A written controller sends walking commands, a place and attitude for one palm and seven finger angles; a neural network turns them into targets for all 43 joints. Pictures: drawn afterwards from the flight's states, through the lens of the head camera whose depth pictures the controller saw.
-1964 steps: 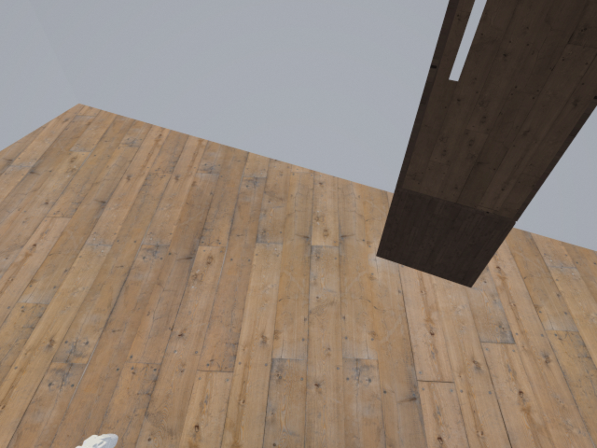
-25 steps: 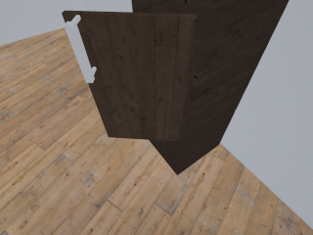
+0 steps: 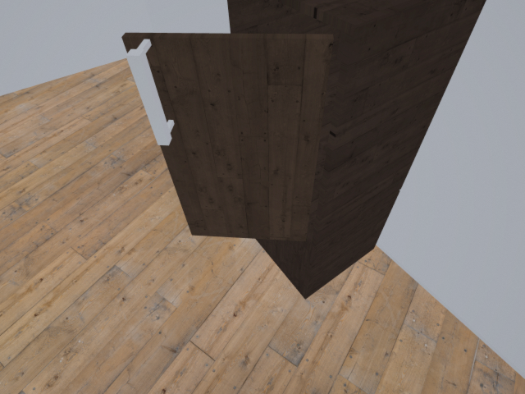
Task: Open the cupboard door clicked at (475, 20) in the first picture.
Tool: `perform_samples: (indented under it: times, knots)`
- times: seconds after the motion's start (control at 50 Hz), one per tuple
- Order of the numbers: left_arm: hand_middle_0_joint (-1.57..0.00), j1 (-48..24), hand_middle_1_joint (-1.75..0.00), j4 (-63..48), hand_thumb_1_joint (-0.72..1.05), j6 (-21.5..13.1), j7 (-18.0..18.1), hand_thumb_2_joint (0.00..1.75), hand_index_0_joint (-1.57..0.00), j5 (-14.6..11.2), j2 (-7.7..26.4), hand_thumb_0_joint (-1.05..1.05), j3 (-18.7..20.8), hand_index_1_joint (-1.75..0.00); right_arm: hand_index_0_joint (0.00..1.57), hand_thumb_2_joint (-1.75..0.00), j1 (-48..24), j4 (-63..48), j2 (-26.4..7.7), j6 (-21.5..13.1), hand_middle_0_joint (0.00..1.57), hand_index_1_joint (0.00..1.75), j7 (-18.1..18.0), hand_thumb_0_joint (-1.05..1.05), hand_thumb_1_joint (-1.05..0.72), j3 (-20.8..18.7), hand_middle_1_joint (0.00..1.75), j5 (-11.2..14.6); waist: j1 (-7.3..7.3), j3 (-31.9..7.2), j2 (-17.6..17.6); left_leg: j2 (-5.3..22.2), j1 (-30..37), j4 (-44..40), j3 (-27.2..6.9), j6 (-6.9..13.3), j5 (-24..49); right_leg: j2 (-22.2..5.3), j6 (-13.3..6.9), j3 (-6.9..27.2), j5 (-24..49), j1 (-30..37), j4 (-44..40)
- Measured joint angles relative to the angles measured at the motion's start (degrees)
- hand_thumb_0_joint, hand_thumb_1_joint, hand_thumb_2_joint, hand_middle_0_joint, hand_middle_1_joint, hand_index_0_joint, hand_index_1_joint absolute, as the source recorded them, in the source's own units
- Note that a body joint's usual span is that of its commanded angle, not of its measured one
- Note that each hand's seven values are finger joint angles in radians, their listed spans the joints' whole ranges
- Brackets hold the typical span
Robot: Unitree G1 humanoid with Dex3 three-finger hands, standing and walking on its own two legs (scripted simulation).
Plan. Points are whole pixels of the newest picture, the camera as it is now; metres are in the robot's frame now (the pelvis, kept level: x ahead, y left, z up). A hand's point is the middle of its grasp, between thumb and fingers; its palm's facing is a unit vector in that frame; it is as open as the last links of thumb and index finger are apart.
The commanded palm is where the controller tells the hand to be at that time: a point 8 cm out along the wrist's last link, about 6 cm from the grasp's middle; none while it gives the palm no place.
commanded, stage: come to a stop and stand still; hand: left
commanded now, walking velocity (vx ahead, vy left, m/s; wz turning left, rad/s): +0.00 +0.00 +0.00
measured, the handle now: (155, 95) +0.57 +0.23 +0.16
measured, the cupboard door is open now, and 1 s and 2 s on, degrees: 50 50 50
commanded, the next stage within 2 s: look again from close up in 0.34 s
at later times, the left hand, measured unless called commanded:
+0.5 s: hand out of the picture +0.00 +0.15 -0.16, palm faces +0.01 -0.98 -0.21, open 7.4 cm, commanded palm none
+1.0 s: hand out of the picture +0.01 +0.14 -0.17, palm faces +0.04 -0.98 -0.19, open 7.4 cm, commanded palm none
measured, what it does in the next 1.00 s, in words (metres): stands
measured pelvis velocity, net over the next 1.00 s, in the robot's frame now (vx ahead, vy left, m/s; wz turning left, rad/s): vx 0.02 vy -0.03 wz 0.01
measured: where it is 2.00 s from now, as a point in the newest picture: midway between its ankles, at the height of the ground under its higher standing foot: outside the picture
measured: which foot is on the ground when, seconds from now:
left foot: down 0.00-1.00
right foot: down 0.00-1.00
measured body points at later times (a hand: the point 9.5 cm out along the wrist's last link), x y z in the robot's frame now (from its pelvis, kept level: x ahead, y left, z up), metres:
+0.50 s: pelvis +0.00 -0.02 +0.01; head +0.01 -0.03 +0.46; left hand +0.00 +0.21 -0.14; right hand -0.03 -0.23 -0.16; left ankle -0.01 +0.11 -0.73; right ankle -0.01 -0.11 -0.73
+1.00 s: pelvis +0.02 -0.03 +0.01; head +0.03 -0.03 +0.46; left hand +0.01 +0.19 -0.15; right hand +0.02 -0.25 -0.15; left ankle -0.01 +0.11 -0.73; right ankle -0.01 -0.11 -0.73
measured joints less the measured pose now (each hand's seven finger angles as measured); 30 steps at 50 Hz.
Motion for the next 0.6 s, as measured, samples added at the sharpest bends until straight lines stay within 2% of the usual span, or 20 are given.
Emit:
perform_samples:
  times: [0.22, 0.6]
  knots:
    - [-0.2, 1.4, -0.3, 1.5, 0.91, -0.1, -1.0, 0.9, -0.2, -0.2, -0.1, 0.01, -0.8, -0.3, 0.2, -0.9, 2.5, 2.6, -0.1, 0.0, 0.2, 0.3, 0.3, 0.0, -0.93, 1.2, 0.3, -0.3, 0.12, -1.2, -0.1, -0.4, 2.2, -5.3, 0.2, -0.4, 3.7, 0.0, -0.6, 0.1, 2.3, 1.1, -3.0]
    - [-0.2, 1.8, -0.3, 6.0, 0.91, -0.9, -0.8, 0.9, -0.2, -0.3, -1.1, 0.01, -0.7, -0.3, 0.2, -0.9, 5.9, 9.9, 3.3, -0.9, 0.2, 0.3, -0.3, 0.0, -0.91, 2.2, 0.3, 0.0, 0.1, -0.5, -1.9, 0.8, 3.3, -7.3, -0.5, -1.8, 4.1, 1.4, -1.7, -0.7, 2.8, 2.6, -5.7]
